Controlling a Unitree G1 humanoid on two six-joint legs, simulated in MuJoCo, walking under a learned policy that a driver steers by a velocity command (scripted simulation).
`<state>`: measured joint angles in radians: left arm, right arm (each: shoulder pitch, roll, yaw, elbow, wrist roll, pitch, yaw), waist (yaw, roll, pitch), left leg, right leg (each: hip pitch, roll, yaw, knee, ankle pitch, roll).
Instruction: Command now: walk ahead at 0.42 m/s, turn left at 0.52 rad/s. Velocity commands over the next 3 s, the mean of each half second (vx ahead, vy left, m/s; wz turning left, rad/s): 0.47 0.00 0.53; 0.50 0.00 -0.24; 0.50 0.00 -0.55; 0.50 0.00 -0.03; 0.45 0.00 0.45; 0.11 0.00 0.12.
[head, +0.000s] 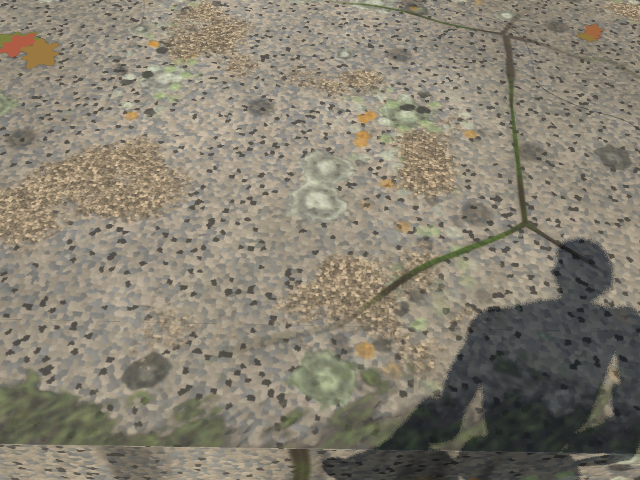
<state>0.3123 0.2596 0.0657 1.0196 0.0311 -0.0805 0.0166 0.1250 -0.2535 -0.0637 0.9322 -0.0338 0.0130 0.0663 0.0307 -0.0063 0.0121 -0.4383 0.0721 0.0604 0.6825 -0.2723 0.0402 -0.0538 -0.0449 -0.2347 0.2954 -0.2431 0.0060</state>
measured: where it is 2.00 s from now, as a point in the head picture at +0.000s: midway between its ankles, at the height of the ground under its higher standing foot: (289, 215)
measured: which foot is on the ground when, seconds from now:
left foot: up 0.00-0.06, down 0.08-0.58, up 0.60-1.00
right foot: down 0.00-0.10, up 0.12-0.56, down 0.58-1.00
